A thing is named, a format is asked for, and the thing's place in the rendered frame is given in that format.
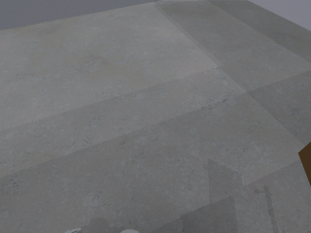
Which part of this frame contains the cupboard door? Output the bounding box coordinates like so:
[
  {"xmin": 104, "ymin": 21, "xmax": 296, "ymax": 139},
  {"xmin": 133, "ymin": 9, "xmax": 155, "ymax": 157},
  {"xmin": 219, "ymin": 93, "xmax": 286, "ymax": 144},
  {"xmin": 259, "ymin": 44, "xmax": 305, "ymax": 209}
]
[{"xmin": 298, "ymin": 142, "xmax": 311, "ymax": 186}]

